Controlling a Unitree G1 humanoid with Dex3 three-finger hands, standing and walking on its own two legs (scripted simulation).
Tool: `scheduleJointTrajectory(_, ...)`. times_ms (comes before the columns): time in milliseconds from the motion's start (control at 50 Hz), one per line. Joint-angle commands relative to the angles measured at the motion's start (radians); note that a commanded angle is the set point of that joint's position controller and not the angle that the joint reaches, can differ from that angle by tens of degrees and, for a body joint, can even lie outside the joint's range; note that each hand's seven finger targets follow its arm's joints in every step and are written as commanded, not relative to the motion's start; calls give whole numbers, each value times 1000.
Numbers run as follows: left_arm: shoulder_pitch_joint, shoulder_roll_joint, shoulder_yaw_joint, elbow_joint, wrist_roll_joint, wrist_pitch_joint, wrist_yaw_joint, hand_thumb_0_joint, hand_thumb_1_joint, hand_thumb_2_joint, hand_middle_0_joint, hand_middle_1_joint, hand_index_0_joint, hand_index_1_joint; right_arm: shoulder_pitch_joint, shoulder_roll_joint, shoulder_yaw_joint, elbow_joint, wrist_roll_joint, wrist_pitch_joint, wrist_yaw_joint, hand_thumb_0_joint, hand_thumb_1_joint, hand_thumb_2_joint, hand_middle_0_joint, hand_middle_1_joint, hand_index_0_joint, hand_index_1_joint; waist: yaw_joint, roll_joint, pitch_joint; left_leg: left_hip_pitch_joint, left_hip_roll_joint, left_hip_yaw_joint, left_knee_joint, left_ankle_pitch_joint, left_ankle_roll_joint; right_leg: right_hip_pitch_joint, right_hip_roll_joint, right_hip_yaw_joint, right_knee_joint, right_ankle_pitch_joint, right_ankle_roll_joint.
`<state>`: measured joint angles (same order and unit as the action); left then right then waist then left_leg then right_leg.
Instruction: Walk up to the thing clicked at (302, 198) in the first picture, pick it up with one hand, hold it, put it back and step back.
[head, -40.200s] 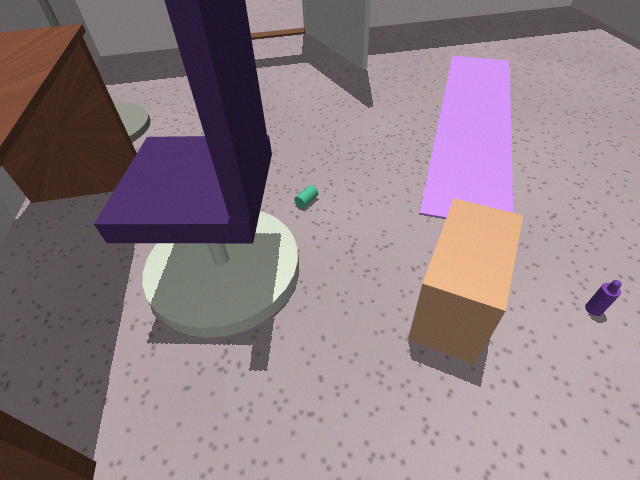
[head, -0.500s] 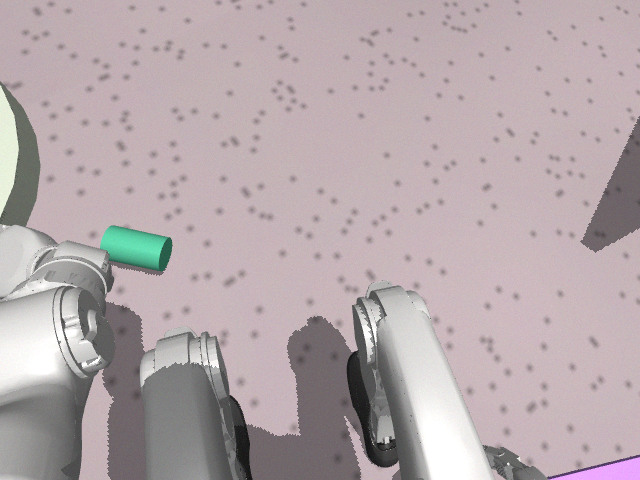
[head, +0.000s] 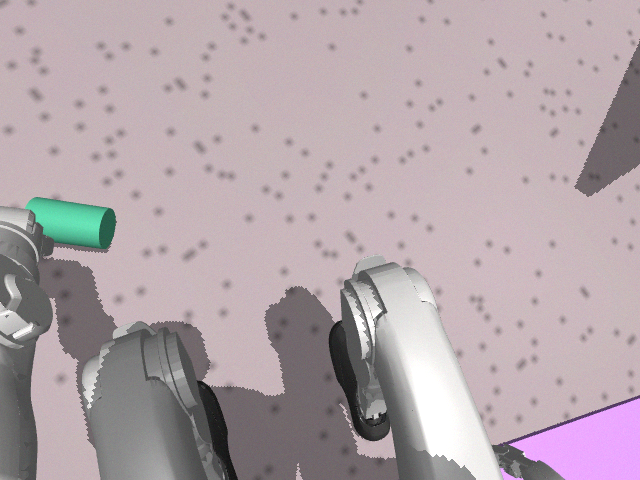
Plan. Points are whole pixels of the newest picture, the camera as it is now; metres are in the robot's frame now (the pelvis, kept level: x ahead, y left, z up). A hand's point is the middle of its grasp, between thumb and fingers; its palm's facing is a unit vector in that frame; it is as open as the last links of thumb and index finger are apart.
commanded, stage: rise first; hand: left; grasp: from above
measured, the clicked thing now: (71, 223) +0.49 +0.28 -0.31
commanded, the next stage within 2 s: none
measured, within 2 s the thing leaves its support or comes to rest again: neither
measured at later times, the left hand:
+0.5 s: hand (6, 235) +0.46 +0.31 -0.19, palm faces -0.07 -0.46 -0.89, open 14.0 cm
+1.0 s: hand (4, 234) +0.46 +0.32 -0.20, palm faces -0.06 -0.45 -0.89, open 14.1 cm
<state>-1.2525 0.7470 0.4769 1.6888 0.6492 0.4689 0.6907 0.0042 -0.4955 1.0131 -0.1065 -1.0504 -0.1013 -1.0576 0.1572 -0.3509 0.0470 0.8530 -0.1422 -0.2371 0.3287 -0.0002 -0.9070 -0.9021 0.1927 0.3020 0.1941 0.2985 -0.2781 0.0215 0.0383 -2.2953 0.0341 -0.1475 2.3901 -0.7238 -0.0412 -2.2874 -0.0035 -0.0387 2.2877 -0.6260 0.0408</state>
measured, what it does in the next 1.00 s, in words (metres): stands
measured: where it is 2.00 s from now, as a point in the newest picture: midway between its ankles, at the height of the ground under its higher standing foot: (292, 431)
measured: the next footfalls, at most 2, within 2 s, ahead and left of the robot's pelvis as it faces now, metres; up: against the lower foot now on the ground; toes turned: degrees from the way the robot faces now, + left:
none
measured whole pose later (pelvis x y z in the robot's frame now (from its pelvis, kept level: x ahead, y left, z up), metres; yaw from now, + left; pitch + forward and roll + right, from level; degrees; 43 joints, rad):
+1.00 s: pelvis +0.00 +0.01 -0.01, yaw -4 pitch +33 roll -11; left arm -1.32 0.92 0.45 1.78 0.63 0.46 0.74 0.00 -0.54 1.02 -0.10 -1.03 -0.08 -1.05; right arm 0.16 -0.38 0.18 0.80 -0.16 -0.25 0.40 0.00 -0.92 -0.91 0.19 0.30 0.19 0.30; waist -0.37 -0.03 0.13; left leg -2.31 0.03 -0.21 2.44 -0.72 -0.03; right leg -2.26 0.00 -0.09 2.28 -0.61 0.05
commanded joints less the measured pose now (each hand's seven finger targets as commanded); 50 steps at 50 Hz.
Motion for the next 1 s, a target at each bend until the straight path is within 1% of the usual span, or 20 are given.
scheduleJointTrajectory(0, -265, 235, -27, -70, 8, -1, 35, 0, -527, 1017, -85, -1043, -78, -1053, 283, -239, -59, 25, -2, 3, 6, 0, -902, -899, 200, 300, 200, 300, -26, 243, -765, 414, -12, 117, -229, 243, 42, 508, 31, -106, -230, 216, -46)
scheduleJointTrajectory(80, -315, 249, -44, -60, 2, -7, 35, 0, -515, 1001, -85, -1042, -82, -1048, 271, -250, -40, 31, -12, 1, 8, 0, -903, -899, 200, 300, 200, 300, -62, 255, -693, 415, -10, 92, -230, 206, 43, 430, 28, -126, -213, 182, -51)
scheduleJointTrajectory(140, -332, 276, -48, -59, 23, -23, 39, 0, -534, 1019, -85, -1028, -74, -1042, 268, -255, -26, 36, -18, -3, 9, 0, -900, -898, 200, 300, 200, 300, -66, 272, -683, 417, -8, 89, -223, 197, 40, 427, 29, -127, -211, 173, -51)
scheduleJointTrajectory(220, -342, 295, -54, -82, 43, -20, 53, 0, -532, 1008, -88, -1037, -80, -1047, 267, -259, -15, 36, -34, -5, 19, 0, -906, -899, 200, 300, 200, 300, -75, 315, -699, 457, -10, 93, -217, 239, 39, 457, 27, -133, -200, 216, -51)
scheduleJointTrajectory(260, -342, 309, -43, -73, 42, -14, 64, 0, -540, 1014, -89, -1025, -76, -1041, 261, -276, -18, 37, -32, -4, 24, 0, -907, -901, 200, 300, 200, 300, -66, 355, -710, 491, -6, 80, -227, 242, 33, 427, 24, -143, -188, 216, -56)
scheduleJointTrajectory(300, -328, 269, -51, -42, 31, -11, 69, 0, -554, 1026, -85, -1023, -68, -1043, 276, -270, -10, 26, -33, -2, 33, 0, -908, -901, 200, 300, 200, 300, -81, 363, -693, 502, -3, 72, -230, 245, 27, 418, 28, -148, -187, 220, -61)
scheduleJointTrajectory(360, -338, 290, -37, -50, 16, -8, 76, 0, -547, 1018, -86, -1011, -68, -1030, 271, -286, -9, 26, -31, 0, 41, 0, -906, -901, 200, 300, 200, 300, -85, 361, -693, 500, -3, 59, -234, 242, 28, 411, 25, -156, -186, 222, -58)
scheduleJointTrajectory(380, -330, 272, -44, -29, 9, -7, 78, 0, -558, 1027, -86, -1010, -65, -1034, 272, -286, -3, 22, -26, 1, 43, 0, -907, -901, 200, 300, 200, 300, -83, 363, -671, 483, -2, 64, -227, 245, 31, 415, 30, -153, -190, 228, -59)
scheduleJointTrajectory(420, -347, 297, -45, -46, 14, -9, 79, 0, -554, 1022, -83, -1020, -66, -1041, 274, -290, 2, 25, -34, 2, 48, 0, -908, -901, 200, 300, 200, 300, -102, 325, -671, 463, -5, 64, -216, 246, 37, 438, 27, -154, -194, 236, -50)
scheduleJointTrajectory(520, -344, 336, -27, -23, 13, -11, 96, 0, -553, 1020, -87, -1016, -69, -1036, 285, -294, 20, 10, -28, 2, 60, 0, -909, -901, 200, 300, 200, 300, -93, 302, -682, 417, -4, 76, -204, 249, 42, 506, 37, -145, -207, 245, -45)
scheduleJointTrajectory(580, -349, 337, -46, -12, 8, -4, 92, 0, -532, 1000, -88, -1029, -78, -1042, 264, -303, 25, 15, -36, 2, 62, 0, -909, -901, 200, 300, 200, 300, -111, 316, -657, 438, -4, 66, -202, 239, 43, 476, 34, -157, -203, 238, -46)
scheduleJointTrajectory(600, -358, 356, -43, -23, 11, -5, 96, 0, -528, 993, -90, -1034, -82, -1045, 259, -314, 24, 15, -32, -1, 62, 0, -910, -901, 200, 300, 200, 300, -105, 329, -658, 432, -5, 67, -206, 227, 46, 482, 37, -156, -208, 229, -45)
scheduleJointTrajectory(620, -358, 351, -49, -25, 16, -6, 96, 0, -608, 1073, -92, -964, -47, -1012, 267, -307, 30, 8, -34, 1, 65, 0, -909, -901, 200, 300, 200, 300, -116, 329, -653, 440, -6, 65, -205, 229, 44, 480, 36, -156, -207, 231, -46)
scheduleJointTrajectory(660, -348, 363, -44, -8, 20, -9, 101, 0, -567, 1031, -87, -1012, -63, -1038, 270, -308, 38, 5, -31, 3, 70, 0, -909, -902, 200, 300, 200, 300, -107, 329, -660, 425, -2, 66, -207, 231, 43, 500, 40, -155, -207, 233, -48)
scheduleJointTrajectory(700, -342, 363, -58, -12, 22, -7, 98, 0, -558, 1020, -88, -1024, -69, -1045, 261, -309, 43, 3, -35, 2, 72, 0, -910, -901, 200, 300, 200, 300, -120, 324, -639, 415, -6, 67, -198, 218, 47, 489, 38, -157, -211, 222, -45)
scheduleJointTrajectory(720, -345, 371, -50, -2, 19, -8, 100, 0, -556, 1019, -89, -1020, -70, -1043, 267, -320, 39, 6, -28, 2, 71, 0, -910, -902, 200, 300, 200, 300, -110, 330, -654, 424, -2, 63, -206, 215, 45, 496, 44, -157, -212, 219, -48)
scheduleJointTrajectory(780, -347, 366, -54, -4, 12, -12, 98, 0, -566, 1028, -87, -1013, -63, -1040, 274, -313, 51, -5, -28, -1, 75, 0, -910, -902, 200, 300, 200, 300, -122, 346, -646, 441, 0, 53, -212, 228, 39, 484, 40, -164, -202, 231, -52)
scheduleJointTrajectory(880, -350, 380, -73, -15, 13, -17, 86, 0, -557, 1017, -86, -1024, -67, -1045, 257, -314, 63, -4, -26, -7, 73, 0, -910, -902, 200, 300, 200, 300, -133, 331, -617, 409, -5, 51, -201, 196, 49, 474, 42, -165, -211, 208, -48)
scheduleJointTrajectory(960, -335, 393, -59, -17, 4, -21, 84, 0, -557, 1014, -82, -1032, -66, -1050, 268, -321, 64, -11, -20, -10, 73, 0, -911, -902, 200, 300, 200, 300, -118, 354, -652, 448, 0, 50, -203, 234, 41, 498, 44, -166, -205, 243, -51)
scheduleJointTrajectory(980, -338, 402, -67, -31, 9, -21, 81, 0, -561, 1019, -82, -1038, -65, -1057, 259, -324, 60, -9, -23, -10, 74, 0, -912, -903, 200, 300, 200, 300, -119, 369, -641, 431, -4, 55, -207, 225, 44, 498, 43, -165, -203, 235, -52)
